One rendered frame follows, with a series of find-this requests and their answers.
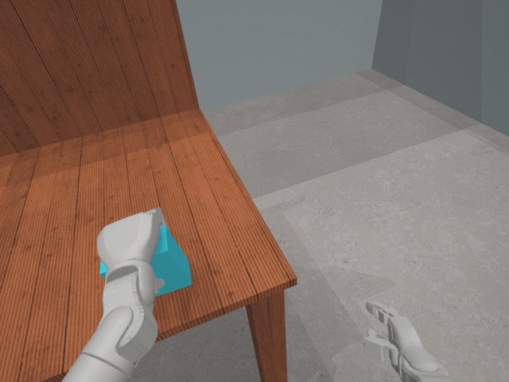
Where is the sponge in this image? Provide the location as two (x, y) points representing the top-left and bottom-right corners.
(99, 226), (192, 297)

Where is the robot right forearm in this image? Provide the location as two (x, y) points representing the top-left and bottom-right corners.
(398, 346), (453, 382)

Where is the right robot hand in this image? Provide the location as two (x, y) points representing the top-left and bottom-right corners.
(364, 301), (424, 374)

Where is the robot left forearm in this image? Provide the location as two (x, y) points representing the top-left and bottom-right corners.
(61, 260), (158, 382)

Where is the table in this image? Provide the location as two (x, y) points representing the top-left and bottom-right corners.
(0, 0), (297, 382)

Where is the left robot hand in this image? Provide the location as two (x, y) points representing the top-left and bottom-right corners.
(97, 207), (168, 294)

